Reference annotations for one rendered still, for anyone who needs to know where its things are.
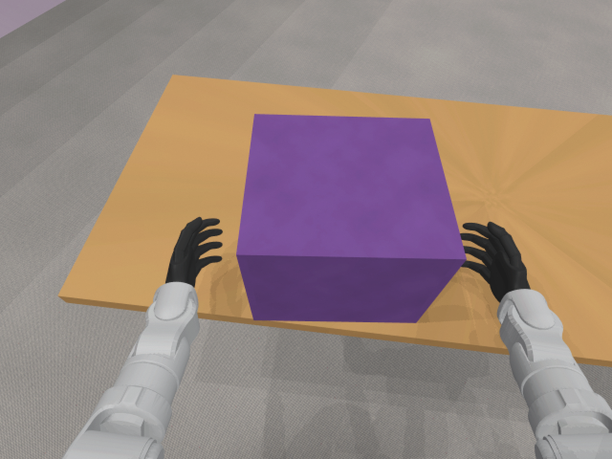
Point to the left robot upper arm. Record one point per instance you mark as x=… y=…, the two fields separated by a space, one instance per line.
x=94 y=444

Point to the left robot hand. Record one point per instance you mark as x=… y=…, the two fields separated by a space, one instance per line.
x=185 y=264

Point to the left robot forearm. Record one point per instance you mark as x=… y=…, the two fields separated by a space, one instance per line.
x=139 y=403

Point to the carton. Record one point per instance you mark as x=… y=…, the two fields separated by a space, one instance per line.
x=345 y=219

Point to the right robot hand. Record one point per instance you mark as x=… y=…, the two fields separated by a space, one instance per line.
x=504 y=270

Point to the right robot forearm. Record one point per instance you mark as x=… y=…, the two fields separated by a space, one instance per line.
x=558 y=395

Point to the right robot upper arm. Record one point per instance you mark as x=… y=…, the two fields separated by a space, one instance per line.
x=575 y=446

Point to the table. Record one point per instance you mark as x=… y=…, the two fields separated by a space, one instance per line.
x=545 y=176

